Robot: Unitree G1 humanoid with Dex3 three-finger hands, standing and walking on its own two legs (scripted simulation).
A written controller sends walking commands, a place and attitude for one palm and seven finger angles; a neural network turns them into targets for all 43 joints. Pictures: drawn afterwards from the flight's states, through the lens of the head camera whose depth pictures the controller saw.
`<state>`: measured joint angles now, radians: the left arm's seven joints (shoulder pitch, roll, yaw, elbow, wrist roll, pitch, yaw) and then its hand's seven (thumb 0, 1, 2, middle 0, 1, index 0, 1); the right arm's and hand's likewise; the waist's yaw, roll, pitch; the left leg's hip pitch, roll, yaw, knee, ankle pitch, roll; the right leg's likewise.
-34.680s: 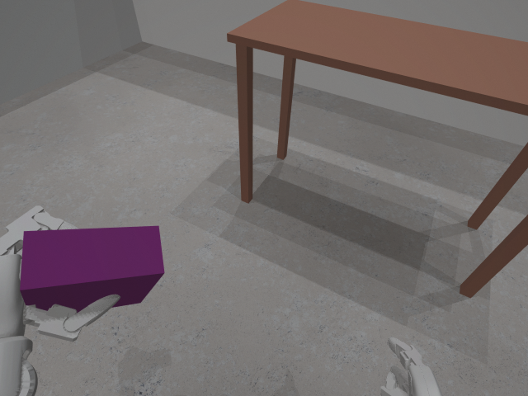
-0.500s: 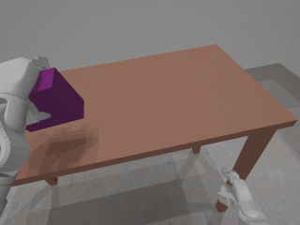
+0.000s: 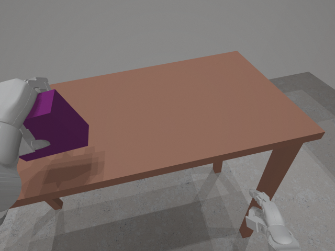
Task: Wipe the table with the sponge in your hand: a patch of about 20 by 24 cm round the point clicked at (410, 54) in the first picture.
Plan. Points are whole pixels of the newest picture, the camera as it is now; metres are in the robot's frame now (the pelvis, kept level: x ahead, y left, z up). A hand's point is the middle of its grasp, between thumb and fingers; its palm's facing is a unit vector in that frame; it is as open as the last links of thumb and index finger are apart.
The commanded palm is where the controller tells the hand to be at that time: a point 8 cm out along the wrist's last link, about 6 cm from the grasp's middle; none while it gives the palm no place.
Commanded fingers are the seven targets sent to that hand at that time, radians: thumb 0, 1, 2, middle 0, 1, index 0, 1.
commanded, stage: bring the sponge back beside the body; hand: left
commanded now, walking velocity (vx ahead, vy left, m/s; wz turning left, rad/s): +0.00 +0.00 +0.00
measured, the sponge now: (46, 133) +0.25 +0.31 +0.20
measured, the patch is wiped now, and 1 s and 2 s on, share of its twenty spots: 1.00 1.00 1.00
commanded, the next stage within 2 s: step back with the hand held close in 1.08 s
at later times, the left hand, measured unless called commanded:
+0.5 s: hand (32, 131) +0.21 +0.29 +0.24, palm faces +0.30 -0.08 -0.95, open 9.7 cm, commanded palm +0.15 +0.29 +0.31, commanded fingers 0.00 0.10 1.30 -1.20 -1.60 -1.20 -1.60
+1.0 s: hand (32, 136) +0.20 +0.27 +0.25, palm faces +0.38 -0.12 -0.92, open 9.7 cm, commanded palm +0.14 +0.28 +0.31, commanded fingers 0.00 0.10 1.30 -1.20 -1.60 -1.20 -1.60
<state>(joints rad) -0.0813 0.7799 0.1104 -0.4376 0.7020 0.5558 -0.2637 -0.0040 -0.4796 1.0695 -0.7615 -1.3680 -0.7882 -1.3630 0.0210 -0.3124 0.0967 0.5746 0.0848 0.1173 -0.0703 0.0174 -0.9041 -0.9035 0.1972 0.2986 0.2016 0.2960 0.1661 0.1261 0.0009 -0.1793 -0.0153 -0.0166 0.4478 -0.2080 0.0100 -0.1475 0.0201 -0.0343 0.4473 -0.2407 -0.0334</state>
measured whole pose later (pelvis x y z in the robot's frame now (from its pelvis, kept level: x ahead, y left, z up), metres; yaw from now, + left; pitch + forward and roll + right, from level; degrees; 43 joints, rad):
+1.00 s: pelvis -0.01 +0.00 +0.00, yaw -1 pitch -6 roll +0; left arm 0.08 0.70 0.11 -0.62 0.66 0.57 -0.13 0.00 -0.48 1.07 -0.76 -1.37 -0.79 -1.36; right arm 0.01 -0.28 0.10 0.56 0.08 0.10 -0.07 0.02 -0.90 -0.90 0.20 0.30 0.20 0.30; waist 0.18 0.12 0.00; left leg -0.15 -0.01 0.00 0.44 -0.20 0.01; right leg -0.12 0.03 -0.01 0.44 -0.22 -0.03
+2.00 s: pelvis -0.07 +0.03 -0.02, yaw +0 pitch +1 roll -3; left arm 0.12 0.47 0.52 -0.65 -0.06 -0.15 0.18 -0.01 -0.48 1.07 -0.77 -1.37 -0.79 -1.36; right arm 0.17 -0.22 0.04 0.59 0.04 0.02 -0.07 0.02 -0.90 -0.90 0.20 0.30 0.20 0.30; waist 0.01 0.03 -0.04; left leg -0.48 0.00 -0.02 0.69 -0.27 0.03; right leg -0.40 0.03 -0.05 0.55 -0.17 -0.01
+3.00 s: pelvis -0.30 +0.06 -0.01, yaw -5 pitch +0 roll -1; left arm 0.20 0.46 0.47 -0.67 -0.08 -0.13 0.14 -0.01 -0.48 1.07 -0.77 -1.37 -0.79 -1.37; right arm 0.20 -0.19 0.03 0.66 0.04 0.00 -0.04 0.02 -0.90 -0.90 0.20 0.30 0.20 0.30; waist 0.01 0.00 -0.06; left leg -0.55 0.00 -0.01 0.94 -0.32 -0.01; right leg -0.24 0.02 0.00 0.49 -0.25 -0.01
